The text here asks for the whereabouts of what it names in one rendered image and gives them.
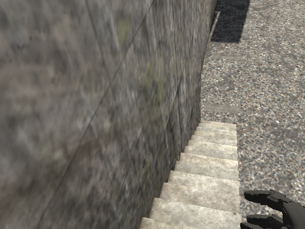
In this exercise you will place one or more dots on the stairs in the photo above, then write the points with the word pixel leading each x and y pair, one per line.
pixel 202 191

